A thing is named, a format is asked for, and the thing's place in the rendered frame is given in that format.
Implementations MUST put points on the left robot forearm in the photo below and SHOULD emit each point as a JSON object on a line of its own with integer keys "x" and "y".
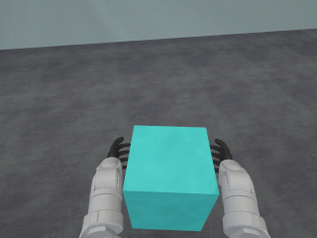
{"x": 104, "y": 217}

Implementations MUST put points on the robot left hand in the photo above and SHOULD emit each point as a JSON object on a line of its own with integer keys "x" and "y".
{"x": 114, "y": 151}

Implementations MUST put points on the right robot forearm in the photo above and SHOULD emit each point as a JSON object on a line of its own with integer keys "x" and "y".
{"x": 241, "y": 212}

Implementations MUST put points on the robot right hand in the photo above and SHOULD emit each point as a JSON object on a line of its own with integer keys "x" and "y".
{"x": 224, "y": 153}

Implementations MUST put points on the carton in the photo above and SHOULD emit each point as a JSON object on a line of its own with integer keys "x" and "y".
{"x": 170, "y": 181}

